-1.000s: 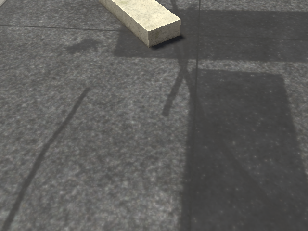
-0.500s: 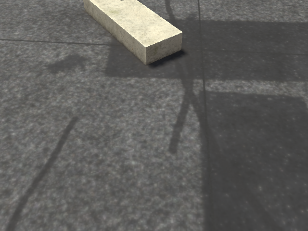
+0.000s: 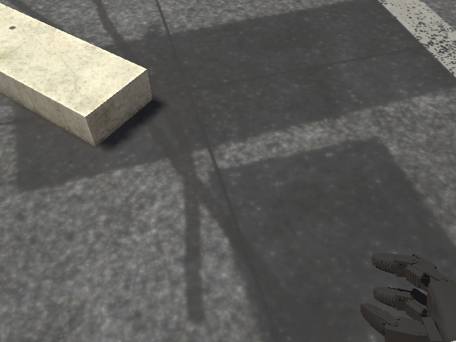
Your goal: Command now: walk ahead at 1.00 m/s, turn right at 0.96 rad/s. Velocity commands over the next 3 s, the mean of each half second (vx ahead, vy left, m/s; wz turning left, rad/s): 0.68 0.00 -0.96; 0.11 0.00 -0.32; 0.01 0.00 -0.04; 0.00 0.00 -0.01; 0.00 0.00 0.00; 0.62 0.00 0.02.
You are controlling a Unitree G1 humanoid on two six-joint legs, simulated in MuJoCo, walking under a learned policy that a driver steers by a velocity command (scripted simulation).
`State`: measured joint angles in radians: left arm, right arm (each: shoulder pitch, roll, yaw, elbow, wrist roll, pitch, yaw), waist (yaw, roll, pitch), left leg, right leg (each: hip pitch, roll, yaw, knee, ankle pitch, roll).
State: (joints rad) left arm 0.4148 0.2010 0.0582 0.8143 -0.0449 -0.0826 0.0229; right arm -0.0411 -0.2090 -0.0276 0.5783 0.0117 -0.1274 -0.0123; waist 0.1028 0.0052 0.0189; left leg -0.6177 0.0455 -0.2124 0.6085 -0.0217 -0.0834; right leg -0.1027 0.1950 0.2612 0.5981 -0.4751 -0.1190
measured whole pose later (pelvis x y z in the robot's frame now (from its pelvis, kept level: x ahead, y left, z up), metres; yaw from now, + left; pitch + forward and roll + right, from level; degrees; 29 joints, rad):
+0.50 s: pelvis +0.33 -0.01 -0.02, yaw -28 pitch +0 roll +3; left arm 0.09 0.34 0.08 0.56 -0.01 -0.01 -0.05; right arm 0.25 -0.32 -0.08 0.78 0.01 -0.07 -0.02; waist -0.06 -0.02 0.11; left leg -0.12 0.04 0.11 0.97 -0.57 -0.05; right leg -0.58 0.04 -0.03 0.65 -0.10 -0.12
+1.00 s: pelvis +0.46 +0.00 +0.01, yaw -37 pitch +0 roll +0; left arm 0.16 0.24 0.02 0.68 0.02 0.02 0.00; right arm 0.21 -0.24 -0.02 0.74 -0.03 0.00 -0.01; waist 0.00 -0.01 0.01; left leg -0.30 0.02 -0.02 0.59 -0.30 -0.02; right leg -0.38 0.08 0.10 0.57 -0.22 -0.02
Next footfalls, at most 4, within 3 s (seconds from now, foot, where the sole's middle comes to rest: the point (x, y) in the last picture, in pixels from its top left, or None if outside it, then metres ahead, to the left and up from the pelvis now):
0.04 left None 0.24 0.19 -0.75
0.46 right None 0.48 -0.15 -0.75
0.92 left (234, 305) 0.58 0.08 -0.75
2.84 right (348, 329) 0.55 -0.26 -0.75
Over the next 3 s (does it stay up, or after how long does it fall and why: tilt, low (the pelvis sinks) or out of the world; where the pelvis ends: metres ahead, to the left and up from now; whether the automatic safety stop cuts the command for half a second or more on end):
stays up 0.60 -0.18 0.02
